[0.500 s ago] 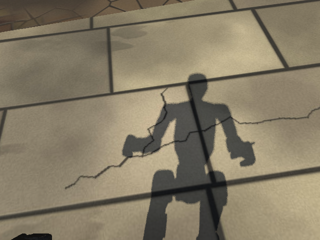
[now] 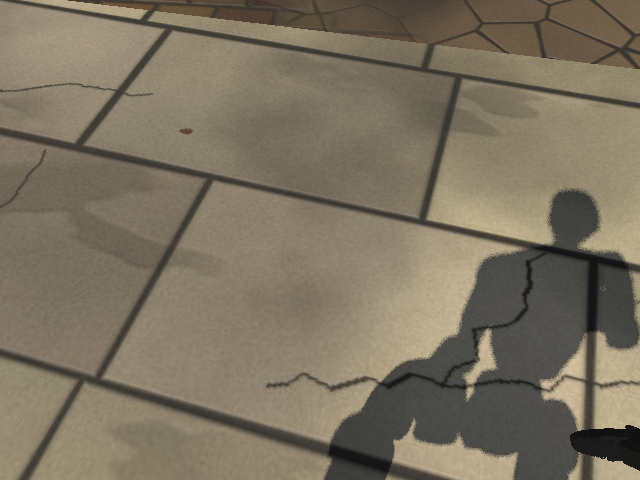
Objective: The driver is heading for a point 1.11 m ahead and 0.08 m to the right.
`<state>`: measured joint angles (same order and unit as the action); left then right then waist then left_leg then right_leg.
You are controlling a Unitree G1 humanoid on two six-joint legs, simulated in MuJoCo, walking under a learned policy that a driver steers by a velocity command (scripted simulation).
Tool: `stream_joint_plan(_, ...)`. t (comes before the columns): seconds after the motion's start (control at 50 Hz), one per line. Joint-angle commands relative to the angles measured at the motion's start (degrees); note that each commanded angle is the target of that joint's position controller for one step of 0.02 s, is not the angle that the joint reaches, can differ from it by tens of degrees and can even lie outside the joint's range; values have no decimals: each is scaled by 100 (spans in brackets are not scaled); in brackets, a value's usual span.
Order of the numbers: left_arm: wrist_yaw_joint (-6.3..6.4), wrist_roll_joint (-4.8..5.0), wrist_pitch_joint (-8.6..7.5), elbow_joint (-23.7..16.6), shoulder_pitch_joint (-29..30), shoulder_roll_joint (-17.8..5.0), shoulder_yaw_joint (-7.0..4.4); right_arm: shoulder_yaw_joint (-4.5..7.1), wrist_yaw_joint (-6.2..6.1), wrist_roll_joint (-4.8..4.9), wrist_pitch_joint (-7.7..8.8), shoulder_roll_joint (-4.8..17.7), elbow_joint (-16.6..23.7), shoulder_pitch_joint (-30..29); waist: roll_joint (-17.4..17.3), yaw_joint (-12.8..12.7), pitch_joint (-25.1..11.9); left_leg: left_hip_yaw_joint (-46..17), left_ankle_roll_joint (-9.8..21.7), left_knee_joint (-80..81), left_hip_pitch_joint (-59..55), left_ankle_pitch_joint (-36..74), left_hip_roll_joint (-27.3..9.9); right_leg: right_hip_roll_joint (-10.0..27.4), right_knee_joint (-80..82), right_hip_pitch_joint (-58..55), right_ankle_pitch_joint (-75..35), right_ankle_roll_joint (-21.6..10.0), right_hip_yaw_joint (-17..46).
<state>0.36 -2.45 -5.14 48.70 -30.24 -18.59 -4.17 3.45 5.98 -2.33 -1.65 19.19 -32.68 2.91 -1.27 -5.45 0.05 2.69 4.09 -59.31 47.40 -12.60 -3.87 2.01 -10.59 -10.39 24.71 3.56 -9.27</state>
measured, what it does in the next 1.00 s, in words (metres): walks ahead, turning right: left foot, then right foot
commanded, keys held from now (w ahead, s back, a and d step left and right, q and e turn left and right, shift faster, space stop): w+q+shift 0.12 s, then w+e+shift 0.62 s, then e+shift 0.26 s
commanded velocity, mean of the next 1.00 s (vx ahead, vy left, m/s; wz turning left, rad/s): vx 0.85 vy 0.00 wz -0.33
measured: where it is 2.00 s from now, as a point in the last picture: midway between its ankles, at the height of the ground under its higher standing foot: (317, 237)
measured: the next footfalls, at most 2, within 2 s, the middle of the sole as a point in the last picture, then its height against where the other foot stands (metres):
left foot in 0.10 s outside the picture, level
right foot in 0.58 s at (321, 362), level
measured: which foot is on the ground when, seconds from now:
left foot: up 0.00-0.08, down 0.10-0.58, up 0.60-0.92, down 0.94-1.00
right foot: down 0.00-0.10, up 0.12-0.56, down 0.58-0.94, up 0.96-1.00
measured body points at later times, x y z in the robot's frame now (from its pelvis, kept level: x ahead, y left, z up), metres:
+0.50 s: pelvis +0.42 +0.12 +0.00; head +0.45 +0.13 +0.45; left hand +0.57 +0.37 -0.11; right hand +0.43 -0.15 -0.12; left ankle +0.21 +0.11 -0.71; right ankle +0.67 +0.05 -0.66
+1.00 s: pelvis +0.88 +0.19 -0.01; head +0.92 +0.17 +0.44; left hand +1.01 +0.46 -0.12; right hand +1.04 -0.11 -0.06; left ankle +1.06 +0.27 -0.72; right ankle +0.68 +0.12 -0.65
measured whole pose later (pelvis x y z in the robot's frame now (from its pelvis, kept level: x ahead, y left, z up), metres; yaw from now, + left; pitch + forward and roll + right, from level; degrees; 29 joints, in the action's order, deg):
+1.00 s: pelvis +0.88 +0.19 -0.01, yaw -24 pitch +2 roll +1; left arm 1.2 1.8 -1.0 44.5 -21.9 -19.0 -4.2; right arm -0.5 -1.1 -0.8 5.8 15.3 -32.0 -0.5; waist 0.5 -5.5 3.7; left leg -3.9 -3.7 -33.6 31.3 -5.2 -0.6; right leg -8.0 -64.8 15.4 34.2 0.9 13.4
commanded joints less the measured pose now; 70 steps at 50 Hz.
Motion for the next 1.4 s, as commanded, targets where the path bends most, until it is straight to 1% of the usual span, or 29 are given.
stream_joint_plan(0.02, 28, 45, -146, -310, 526, -695, -39, -152, 70, -4, 66, -31, 531, -747, 727, 276, 631, 852, 352, 1122, -1334, 156, 416, 1036, 139, 1132, -5308, -716, -334)
stream_joint_plan(0.06, 63, 25, -28, -248, 396, -1097, -114, -32, -80, 36, 87, 241, 272, 288, 1034, 926, -150, 1023, 645, 1172, -2560, -498, 965, 1274, -1729, 774, -8201, -677, -443)
stream_joint_plan(0.1, 37, 3, 31, -421, 652, -1234, -145, 325, -299, 28, 134, 927, -435, 2502, 768, 2000, -1294, 199, 949, 1850, -5745, -713, 1115, 1183, -5089, 2461, -6670, -525, -303)
stream_joint_plan(0.12, -123, 23, -10, -835, 500, -322, 70, 505, -399, 77, 53, 1640, -425, 1830, -1142, 1107, -1313, -2687, 1378, 2979, -7065, -2330, -310, -8, -7456, 5012, -183, -195, -162)
stream_joint_plan(0.14, -126, 61, -143, -1245, 805, -542, 106, 533, -398, 43, 38, 1833, -141, 1968, -690, 1307, -2303, -5142, 1792, 4132, -7316, -3062, -1283, -188, -8356, 5672, -119, -295, 1132)
stream_joint_plan(0.2, -61, 93, -113, -1071, 1127, -423, 211, 262, -568, -9, 297, 854, -586, 1648, 553, 724, -367, -3246, 1182, 4326, -4738, -955, -988, 638, -7348, 5314, -1014, -453, 1217)
stream_joint_plan(0.26, -195, 52, 286, -753, 765, -269, 246, 49, -526, 37, 615, 360, -753, 1392, 160, 249, 166, -2156, 966, 4914, -3052, -688, -631, 822, -6618, 4412, -971, -448, 1394)
stream_joint_plan(0.34, -270, 237, 352, -895, 1881, -107, 248, 29, -424, 114, 833, 333, -1092, 1883, 79, 590, 1036, -583, 141, 5458, -3355, 1343, -148, 394, -5192, 5341, -2071, -622, 1362)
stream_joint_plan(0.46, -461, 238, 177, -961, 2571, 119, 377, -135, -574, 177, 1013, 230, -1321, 2182, -59, 682, 558, 687, -500, 5428, -4469, 5813, -46, -291, -3081, 4339, -3715, -1023, -32)
stream_joint_plan(0.54, -399, 106, 318, -455, 987, -541, 167, -13, -960, 35, 825, 758, -1295, 1875, -548, -327, -280, 755, -824, 2744, -5187, 9097, -523, -1009, -2752, 2548, -2751, -1319, -252)
stream_joint_plan(0.56, -337, 126, 345, -22, -440, -884, -6, 53, -1005, -60, 710, 944, -1091, 1257, -535, -1089, -722, 662, -826, 916, -4583, 8802, -513, -881, -2562, 1269, -2504, -1624, 208)
stream_joint_plan(0.58, -241, 231, 336, 284, -1523, -1140, -177, 114, -957, -1, 625, 965, -980, 550, 396, -1778, -780, 880, -753, -2413, -3480, 4684, 369, -444, -1772, 245, -2822, -2145, 812)
stream_joint_plan(0.6, -162, 251, 395, 387, -1018, -1172, -174, -209, -823, -120, 770, -141, -594, 369, 1694, -820, -494, 282, -694, -4429, -708, -1813, 1149, 105, -3088, -791, -3681, -2354, 1957)
stream_joint_plan(0.62, -102, 140, 343, 52, -331, -1345, -209, -325, -750, 131, 839, -224, -133, 1222, 1478, -33, -1550, -977, -695, -4757, 460, -1882, 882, 1074, -1967, -1547, -1665, -3376, 4524)
stream_joint_plan(0.66, -35, 154, 394, -161, 403, -636, -113, -363, -590, -92, 993, 290, -161, 782, -548, 290, -145, -1096, -381, -3117, 306, -790, 320, 1051, -133, 648, 770, -2784, 4973)
stream_joint_plan(0.72, -15, 154, 147, -288, 917, -641, -36, -461, -551, -292, 598, 228, -65, 754, -636, 945, 869, -848, -666, -1312, -807, -889, -172, 311, 272, 3344, 263, -2448, 3904)
stream_joint_plan(0.78, -54, 180, 9, -343, 1075, -876, -150, -561, -479, -78, 564, 75, 243, 39, -127, 777, 1011, -368, -850, 980, -2191, 474, -229, -277, 171, 4447, -2378, -2179, 2885)
stream_joint_plan(0.86, -140, 306, 155, -146, 443, -964, -289, -514, -560, 74, 616, 50, 237, -131, 362, 159, 76, -101, -688, 2588, -2937, 1819, 555, -660, -1124, 2944, -4463, -1387, 2613)
stream_joint_plan(0.88, 32, 731, 192, -342, 254, -464, -182, -330, -687, 299, 841, 203, 500, -555, -74, 53, 1, -626, -827, 3373, -3357, 1654, 870, -669, -1419, 2970, -3117, -1151, 3308)
stream_joint_plan(0.92, 146, 579, 274, -517, 881, -781, -225, -101, -795, 382, 946, 541, 293, 412, 396, 915, -684, -647, -739, 3731, -4418, 2330, 606, -800, -2796, 2617, -3267, -691, 3093)
stream_joint_plan(0.94, 157, 381, 305, -770, 1079, -354, -107, -30, -809, 264, 909, 722, 28, 1679, 478, 1393, -1708, -1233, -361, 2992, -5912, 2896, -367, -960, -4463, 3118, -1969, -349, 2688)
stream_joint_plan(0.96, 141, 139, 309, -866, 214, 439, 105, -5, -787, 88, 788, 984, 18, 2066, -1144, 936, -2605, -2994, 237, 2448, -7341, 5565, -1930, -1418, -6304, 4398, 1988, -99, 2170)
stream_joint_plan(0.98, 53, 444, 300, -1072, -609, -146, 91, 116, -700, 122, 698, 1192, -105, 1893, -2220, 517, -3365, -5064, 1072, 3018, -7560, 3507, -2905, -841, -7625, 4989, 1399, 4, 2222)
stream_joint_plan(1.04, 178, 456, 622, -1296, 1114, -735, -154, -84, -839, 114, 466, 81, 223, 498, -126, 697, -907, -2146, 465, 3739, -4941, 2298, -1397, -28, -7482, 5277, 67, 179, 1305)
stream_joint_plan(1.08, 144, 429, 719, -1533, 976, -389, -102, -4, -804, 111, 502, 172, -22, 249, -598, 341, -421, -1440, 653, 4021, -3900, 2828, -1330, 319, -6758, 4851, 60, 175, 1306)
stream_joint_plan(1.2, -5, 377, 776, -1850, 1657, -241, -72, 260, -827, 212, 487, 677, -430, -33, -385, 394, -678, -241, 792, 4315, -3833, 2892, -1547, 534, -4459, 4090, -1235, -46, 1088)
stream_joint_plan(1.36, -210, 384, 985, -2030, 2049, -651, -366, 399, -601, 474, 338, 824, -694, 34, -256, 336, -385, 900, 86, 2967, -4075, 2333, -1333, -49, -2132, 2731, -1516, -729, 310)
stream_joint_plan(1.38, -113, 353, 947, -1893, 1443, -985, -526, 381, -565, 434, 318, 684, -788, 342, 271, 112, -580, 1103, -254, 1816, -3473, 2028, -965, -91, -1643, 1678, -2638, -1048, 731)
stream_joint_plan(1.4, 18, 354, 911, -1973, 1255, -1915, -737, 286, -546, 169, 327, 396, -497, 483, 2189, 379, -626, 1301, -830, -163, -1387, -1804, -71, 1267, -1597, 356, -5701, -1958, 3082)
